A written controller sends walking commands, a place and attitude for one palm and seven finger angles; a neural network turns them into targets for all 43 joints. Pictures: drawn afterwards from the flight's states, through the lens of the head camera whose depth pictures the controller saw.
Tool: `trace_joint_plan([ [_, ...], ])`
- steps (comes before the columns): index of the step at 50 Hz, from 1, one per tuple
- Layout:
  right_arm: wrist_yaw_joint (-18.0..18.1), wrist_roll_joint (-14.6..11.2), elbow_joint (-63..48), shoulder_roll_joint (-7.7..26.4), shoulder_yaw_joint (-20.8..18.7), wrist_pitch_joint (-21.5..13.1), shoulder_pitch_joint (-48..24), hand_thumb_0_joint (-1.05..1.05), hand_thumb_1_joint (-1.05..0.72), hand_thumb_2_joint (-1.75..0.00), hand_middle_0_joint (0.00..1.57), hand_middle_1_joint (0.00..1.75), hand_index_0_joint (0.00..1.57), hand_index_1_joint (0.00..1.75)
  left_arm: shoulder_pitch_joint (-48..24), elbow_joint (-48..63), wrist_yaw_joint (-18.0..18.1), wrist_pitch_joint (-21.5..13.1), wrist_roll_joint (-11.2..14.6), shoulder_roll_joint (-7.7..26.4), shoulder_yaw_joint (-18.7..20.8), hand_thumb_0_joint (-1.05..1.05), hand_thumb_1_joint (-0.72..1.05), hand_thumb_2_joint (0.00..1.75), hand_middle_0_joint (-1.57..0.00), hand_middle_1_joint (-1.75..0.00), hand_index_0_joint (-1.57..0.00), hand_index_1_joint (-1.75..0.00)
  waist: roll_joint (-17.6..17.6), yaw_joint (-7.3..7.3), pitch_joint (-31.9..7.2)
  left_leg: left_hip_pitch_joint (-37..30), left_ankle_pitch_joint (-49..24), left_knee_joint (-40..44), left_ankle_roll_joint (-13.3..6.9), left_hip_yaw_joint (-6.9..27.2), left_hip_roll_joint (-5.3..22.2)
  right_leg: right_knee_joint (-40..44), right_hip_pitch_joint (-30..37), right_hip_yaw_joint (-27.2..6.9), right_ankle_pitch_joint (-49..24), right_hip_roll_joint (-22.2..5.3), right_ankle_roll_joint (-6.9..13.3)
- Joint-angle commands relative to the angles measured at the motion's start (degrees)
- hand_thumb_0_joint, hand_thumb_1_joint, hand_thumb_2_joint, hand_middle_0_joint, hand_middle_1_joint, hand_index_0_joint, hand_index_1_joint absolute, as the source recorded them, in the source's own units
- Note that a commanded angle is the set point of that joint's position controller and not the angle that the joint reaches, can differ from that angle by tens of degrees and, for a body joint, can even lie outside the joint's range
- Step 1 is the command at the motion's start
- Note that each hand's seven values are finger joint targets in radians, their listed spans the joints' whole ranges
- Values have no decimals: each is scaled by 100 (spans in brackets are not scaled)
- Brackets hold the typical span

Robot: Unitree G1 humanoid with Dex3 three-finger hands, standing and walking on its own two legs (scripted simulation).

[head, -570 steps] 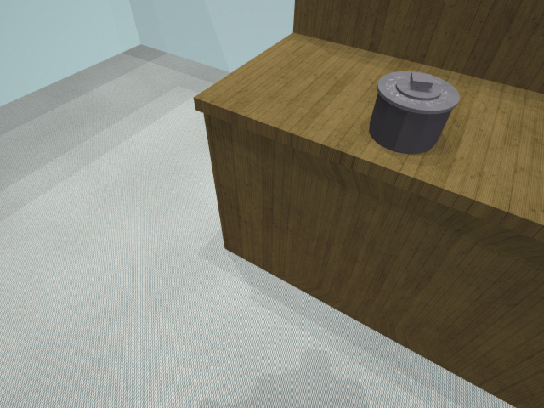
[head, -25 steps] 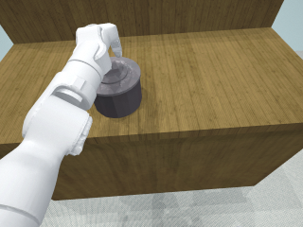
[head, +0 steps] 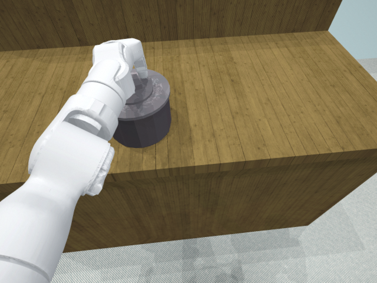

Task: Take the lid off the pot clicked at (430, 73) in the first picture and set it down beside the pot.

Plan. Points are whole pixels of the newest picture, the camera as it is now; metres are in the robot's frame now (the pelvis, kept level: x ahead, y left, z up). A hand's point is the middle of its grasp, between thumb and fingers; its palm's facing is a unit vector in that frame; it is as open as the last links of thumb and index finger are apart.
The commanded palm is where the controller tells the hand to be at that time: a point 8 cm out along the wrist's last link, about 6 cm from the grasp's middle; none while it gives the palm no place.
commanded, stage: lower the open fingers around the knob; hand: left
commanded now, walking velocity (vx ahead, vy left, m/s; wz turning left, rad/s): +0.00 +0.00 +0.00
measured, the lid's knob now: (130, 83) +0.52 +0.10 +0.14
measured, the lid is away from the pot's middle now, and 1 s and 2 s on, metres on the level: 0.00 0.00 0.00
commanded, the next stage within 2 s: close the fingers and squeeze the knob in 1.44 s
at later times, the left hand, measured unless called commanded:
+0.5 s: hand (126, 81) +0.49 +0.10 +0.17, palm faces -0.39 -0.10 -0.92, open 10.0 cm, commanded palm +0.49 +0.11 +0.21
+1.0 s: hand (126, 82) +0.49 +0.10 +0.17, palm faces -0.39 -0.08 -0.92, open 10.1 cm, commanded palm +0.50 +0.10 +0.21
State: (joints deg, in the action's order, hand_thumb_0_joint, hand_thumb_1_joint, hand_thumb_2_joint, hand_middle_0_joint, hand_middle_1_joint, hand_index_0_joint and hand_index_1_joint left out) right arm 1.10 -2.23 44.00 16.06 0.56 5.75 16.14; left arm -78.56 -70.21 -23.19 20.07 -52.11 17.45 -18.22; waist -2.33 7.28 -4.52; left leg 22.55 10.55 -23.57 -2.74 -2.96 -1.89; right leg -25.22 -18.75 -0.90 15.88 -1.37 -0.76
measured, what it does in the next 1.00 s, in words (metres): stands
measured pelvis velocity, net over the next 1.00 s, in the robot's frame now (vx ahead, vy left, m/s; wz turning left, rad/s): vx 0.00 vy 0.00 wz -0.01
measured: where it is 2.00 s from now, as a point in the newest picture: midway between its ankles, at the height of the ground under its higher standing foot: outside the picture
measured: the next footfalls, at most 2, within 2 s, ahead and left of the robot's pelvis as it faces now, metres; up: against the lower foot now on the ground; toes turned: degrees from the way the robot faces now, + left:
none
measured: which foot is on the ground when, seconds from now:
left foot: down 0.00-1.00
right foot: down 0.00-1.00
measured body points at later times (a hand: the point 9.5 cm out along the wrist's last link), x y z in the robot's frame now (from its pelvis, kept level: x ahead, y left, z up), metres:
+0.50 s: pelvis +0.00 -0.01 +0.00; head +0.04 -0.02 +0.45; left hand +0.51 +0.10 +0.22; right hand +0.04 -0.28 -0.14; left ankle +0.00 +0.09 -0.74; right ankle -0.05 -0.13 -0.74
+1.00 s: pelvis +0.00 +0.00 +0.00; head +0.04 -0.02 +0.45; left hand +0.51 +0.10 +0.22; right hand +0.03 -0.28 -0.14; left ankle +0.00 +0.09 -0.74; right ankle -0.05 -0.13 -0.74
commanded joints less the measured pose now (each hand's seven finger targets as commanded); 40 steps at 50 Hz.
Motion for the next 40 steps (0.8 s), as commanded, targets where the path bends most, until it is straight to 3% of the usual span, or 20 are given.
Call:
trace_joint_plan([
  [1,14,31,-414,933,-304,-65,176,0,-90,-90,20,30,20,30,-3114,931,149,31,-59,940,164,0,-36,161,-86,-8,-86,-8,447,86,-2253,-2219,-2187,-264,-162,324,-95,152,-273,228,-2167,460,240],
  [3,54,63,-439,916,-275,-77,151,0,-90,-90,20,30,20,30,-3114,806,157,46,-63,1274,434,0,-36,161,-86,-8,-86,-8,543,37,-2396,-2092,-2034,-276,-195,286,-147,128,-36,183,-2292,443,242],
  [5,64,34,-446,913,-285,-61,162,0,-90,-90,20,30,20,30,-3048,794,104,76,60,1043,249,0,-36,161,-86,-8,-86,-8,670,79,-2342,-1960,-2034,-260,-215,228,-166,143,55,194,-2454,432,236],
  [7,53,14,-456,901,-277,-51,110,0,-90,-90,20,30,20,30,-2927,699,54,103,-17,767,9,0,-36,161,-86,-8,-86,-8,640,94,-2199,-2017,-2077,-276,-203,237,-140,142,-136,204,-2342,435,216],
  [8,45,16,-464,905,-293,-43,115,0,-90,-90,20,30,20,30,-2955,823,53,102,-37,801,32,0,-36,161,-86,-8,-86,-8,625,98,-2192,-2071,-2012,-275,-198,241,-132,162,-176,207,-2268,441,206],
  [12,75,46,-529,909,-256,-16,54,0,-90,-90,20,30,20,30,-2932,958,86,24,-69,1401,454,0,-36,161,-86,-8,-86,-8,635,-1,-2364,-1941,-2043,-298,-220,196,-179,123,171,139,-2535,410,220],
  [14,92,20,-541,881,-262,-9,59,0,-90,-90,20,30,20,30,-2915,956,51,31,-34,1195,286,0,-36,161,-86,-8,-86,-8,773,45,-2273,-1866,-1881,-261,-231,164,-191,143,185,153,-2511,411,206],
  [15,76,18,-574,875,-279,-3,38,0,-90,-90,20,30,20,30,-2776,968,26,26,46,916,70,0,-36,161,-86,-8,-86,-8,612,33,-2143,-1870,-1978,-285,-233,142,-202,177,110,169,-2547,413,226],
  [17,86,8,-546,913,-264,44,31,0,-90,-90,20,30,20,30,-2765,935,35,68,-60,1189,230,0,-36,161,-86,-8,-86,-8,700,47,-2012,-1786,-1686,-229,-220,122,-194,203,94,166,-2389,417,204],
  [19,114,-5,-528,907,-236,68,-3,0,-90,-90,20,30,20,30,-2884,789,51,86,-97,1195,181,0,-36,161,-86,-8,-86,-8,652,90,-1872,-1666,-1400,-191,-217,120,-206,210,4,160,-2206,418,223],
  [21,94,3,-559,886,-249,62,-15,0,-90,-90,20,30,20,30,-2940,1047,85,37,-73,1179,205,0,-36,161,-86,-8,-86,-8,395,31,-2104,-1897,-1659,-222,-197,168,-173,172,12,157,-2235,406,246],
  [22,93,18,-555,872,-245,66,-11,0,-90,-90,20,30,20,30,-2886,978,72,39,-90,1067,138,0,-36,161,-86,-8,-86,-8,399,31,-2127,-1916,-1751,-252,-192,184,-173,141,-18,179,-2260,419,251],
  [24,119,12,-529,894,-230,89,8,0,-90,-90,20,30,20,30,-2759,764,71,86,-117,1223,235,0,-36,161,-86,-8,-86,-8,538,49,-2053,-1751,-1519,-226,-203,134,-192,160,59,165,-2231,422,240],
  [26,117,-5,-550,909,-233,101,-22,0,-90,-90,20,30,20,30,-2794,842,63,76,-76,1199,205,0,-36,161,-86,-8,-86,-8,633,52,-2128,-1746,-1567,-233,-210,131,-187,153,117,151,-2310,414,232],
  [28,125,-15,-503,902,-242,107,2,0,-90,-90,20,30,20,30,-2955,776,43,115,-65,927,0,0,-36,161,-86,-8,-86,-8,670,143,-1964,-1734,-1435,-230,-213,139,-192,178,-63,177,-2182,436,224],
  [31,152,23,-531,940,-229,82,2,0,-90,-90,20,30,20,30,-2803,781,81,73,-81,1504,432,0,-36,161,-86,-8,-86,-8,726,14,-2310,-1715,-1577,-255,-231,126,-197,122,258,126,-2401,404,223],
  [32,174,14,-501,935,-213,101,26,0,-90,-90,20,30,20,30,-2751,525,67,118,-92,1469,405,0,-36,161,-86,-8,-86,-8,830,64,-2114,-1546,-1467,-239,-236,94,-209,133,228,133,-2395,405,216],
  [35,125,-1,-512,906,-284,69,56,0,-90,-90,20,30,20,30,-2861,813,19,86,-8,803,-51,0,-36,161,-86,-8,-86,-8,598,123,-2085,-1851,-1842,-312,-221,138,-158,142,-80,188,-2382,425,226],
  [37,117,11,-481,932,-264,109,49,0,-90,-90,20,30,20,30,-2855,752,6,99,-70,805,-71,0,-36,161,-86,-8,-86,-8,565,164,-1954,-1865,-1758,-319,-210,165,-149,145,-240,190,-2213,443,221],
  [40,144,60,-518,952,-255,87,82,0,-90,-90,20,30,20,30,-2874,906,78,39,-43,1535,516,0,-36,161,-86,-8,-86,-8,586,6,-2338,-1773,-1828,-316,-223,148,-177,83,197,144,-2487,420,251],
])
